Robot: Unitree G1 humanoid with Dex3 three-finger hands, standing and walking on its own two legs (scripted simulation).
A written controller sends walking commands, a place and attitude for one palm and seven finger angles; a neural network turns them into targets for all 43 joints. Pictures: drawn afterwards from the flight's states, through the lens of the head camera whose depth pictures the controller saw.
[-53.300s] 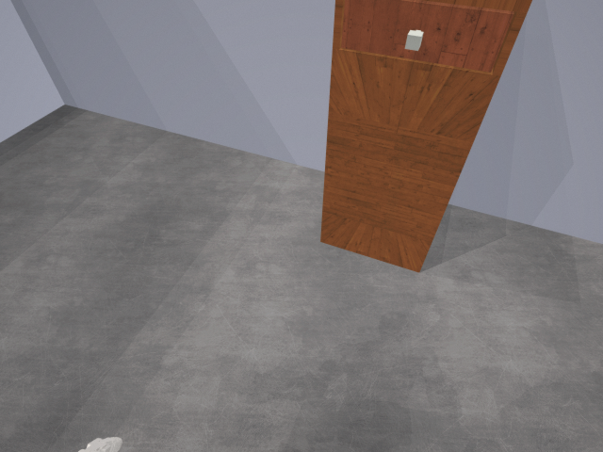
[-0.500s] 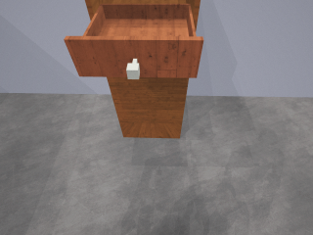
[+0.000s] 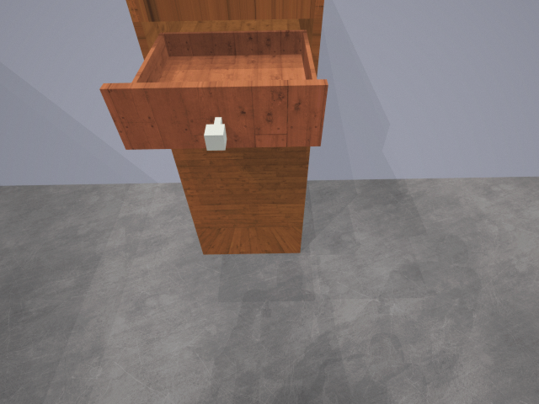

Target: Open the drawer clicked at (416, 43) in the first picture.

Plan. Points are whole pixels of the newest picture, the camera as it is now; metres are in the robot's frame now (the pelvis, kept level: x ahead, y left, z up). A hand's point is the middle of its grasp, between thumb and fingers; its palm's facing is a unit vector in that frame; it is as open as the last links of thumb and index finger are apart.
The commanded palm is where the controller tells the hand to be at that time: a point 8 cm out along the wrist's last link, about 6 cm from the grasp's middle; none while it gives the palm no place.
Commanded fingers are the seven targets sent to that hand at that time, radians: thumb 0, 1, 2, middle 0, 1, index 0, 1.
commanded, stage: let the arm hang, fingers relaxed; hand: left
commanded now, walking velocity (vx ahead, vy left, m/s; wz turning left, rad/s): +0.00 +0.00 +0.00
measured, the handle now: (216, 131) +0.53 +0.11 +0.13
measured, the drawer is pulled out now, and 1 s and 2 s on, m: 0.30 0.30 0.30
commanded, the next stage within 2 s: look to check the result in 0.02 s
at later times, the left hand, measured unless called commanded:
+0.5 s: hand out of the picture -0.01 +0.16 -0.17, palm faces +0.04 -0.98 -0.19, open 7.4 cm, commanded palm none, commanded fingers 0.00 0.90 0.90 -0.20 -0.30 -0.20 -0.30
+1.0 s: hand out of the picture +0.02 +0.15 -0.17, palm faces +0.04 -0.98 -0.20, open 7.4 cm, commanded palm none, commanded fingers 0.00 0.90 0.90 -0.20 -0.30 -0.20 -0.30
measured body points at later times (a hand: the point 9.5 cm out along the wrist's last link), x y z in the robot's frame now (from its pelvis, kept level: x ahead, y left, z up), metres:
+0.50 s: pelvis +0.01 +0.00 +0.00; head +0.03 -0.02 +0.45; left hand -0.01 +0.21 -0.16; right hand +0.01 -0.22 -0.17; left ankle +0.05 +0.12 -0.74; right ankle -0.02 -0.08 -0.74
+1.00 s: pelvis +0.02 -0.01 +0.00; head +0.04 -0.03 +0.45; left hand +0.02 +0.20 -0.15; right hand +0.01 -0.22 -0.17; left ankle +0.05 +0.12 -0.74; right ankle -0.02 -0.08 -0.74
